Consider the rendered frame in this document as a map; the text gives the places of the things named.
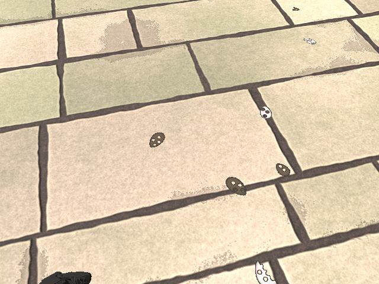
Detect left robot hand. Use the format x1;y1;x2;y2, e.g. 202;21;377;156
39;272;92;284

